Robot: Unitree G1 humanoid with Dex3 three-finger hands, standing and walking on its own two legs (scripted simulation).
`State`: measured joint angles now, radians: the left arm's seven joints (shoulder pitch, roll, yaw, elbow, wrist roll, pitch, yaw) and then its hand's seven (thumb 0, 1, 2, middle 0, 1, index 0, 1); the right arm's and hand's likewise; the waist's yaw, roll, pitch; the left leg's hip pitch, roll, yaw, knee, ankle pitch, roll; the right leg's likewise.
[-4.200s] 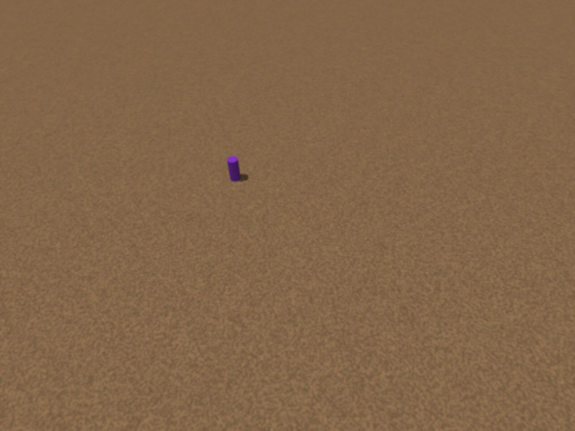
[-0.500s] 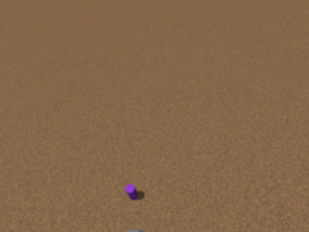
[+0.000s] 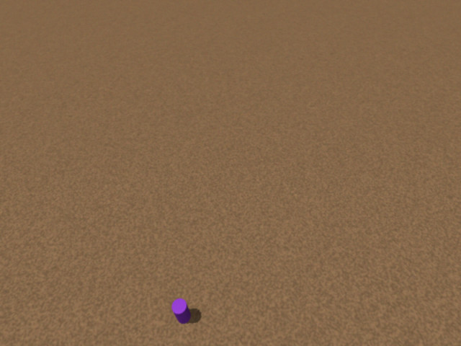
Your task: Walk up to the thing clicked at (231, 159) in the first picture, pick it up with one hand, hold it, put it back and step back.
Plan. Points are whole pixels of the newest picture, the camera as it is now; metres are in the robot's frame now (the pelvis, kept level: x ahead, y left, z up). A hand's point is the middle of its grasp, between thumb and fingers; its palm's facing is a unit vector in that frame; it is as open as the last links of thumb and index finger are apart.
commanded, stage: walk up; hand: left
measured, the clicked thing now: (181, 311) +0.39 +0.22 -0.69
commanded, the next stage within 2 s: stand in 1.22 s
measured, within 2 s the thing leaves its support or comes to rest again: neither
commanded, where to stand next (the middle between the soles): +0.05 +0.00 m, yaw +1 degrees
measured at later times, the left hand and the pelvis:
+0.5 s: hand out of the picture +0.14 +0.26 -0.12, palm faces +0.01 -0.94 -0.33, open 7.4 cm; pelvis +0.03 +0.01 +0.03, yaw +1 degrees
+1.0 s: hand out of the picture +0.11 +0.27 -0.13, palm faces +0.03 -0.94 -0.33, open 7.4 cm; pelvis +0.04 +0.01 +0.03, yaw +1 degrees
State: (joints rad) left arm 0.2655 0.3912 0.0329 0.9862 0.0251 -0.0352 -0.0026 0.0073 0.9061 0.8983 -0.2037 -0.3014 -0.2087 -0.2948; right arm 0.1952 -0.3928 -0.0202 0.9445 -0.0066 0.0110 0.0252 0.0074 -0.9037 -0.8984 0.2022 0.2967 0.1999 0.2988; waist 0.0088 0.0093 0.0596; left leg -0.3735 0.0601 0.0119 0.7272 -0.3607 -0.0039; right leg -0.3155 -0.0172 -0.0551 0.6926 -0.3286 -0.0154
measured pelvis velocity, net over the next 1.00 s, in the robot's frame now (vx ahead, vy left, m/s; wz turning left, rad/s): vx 0.04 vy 0.01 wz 0.02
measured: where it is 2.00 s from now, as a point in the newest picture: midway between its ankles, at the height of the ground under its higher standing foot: outside the picture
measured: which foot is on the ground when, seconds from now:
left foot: down 0.00-1.00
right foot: down 0.00-1.00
